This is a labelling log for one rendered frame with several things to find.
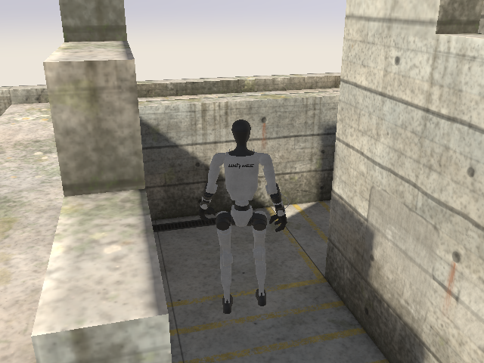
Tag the robot right hand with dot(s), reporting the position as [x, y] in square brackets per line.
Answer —
[281, 219]

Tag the robot left thigh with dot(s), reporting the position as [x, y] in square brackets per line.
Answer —
[223, 224]

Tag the left robot upper arm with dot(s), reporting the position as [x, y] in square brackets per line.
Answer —
[217, 161]

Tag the robot left hand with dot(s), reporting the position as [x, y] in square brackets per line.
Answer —
[207, 211]

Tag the right robot upper arm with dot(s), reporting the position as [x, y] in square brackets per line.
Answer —
[266, 161]

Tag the robot left forearm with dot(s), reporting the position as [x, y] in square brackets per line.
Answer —
[206, 198]

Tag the robot right forearm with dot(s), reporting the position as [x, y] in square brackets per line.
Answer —
[277, 202]

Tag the robot left foot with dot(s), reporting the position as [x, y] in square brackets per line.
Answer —
[227, 306]

